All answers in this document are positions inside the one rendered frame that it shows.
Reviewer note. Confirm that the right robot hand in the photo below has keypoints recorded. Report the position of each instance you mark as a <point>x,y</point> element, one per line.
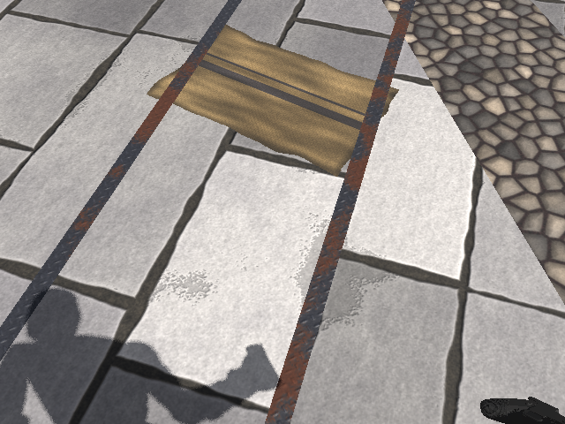
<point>520,411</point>

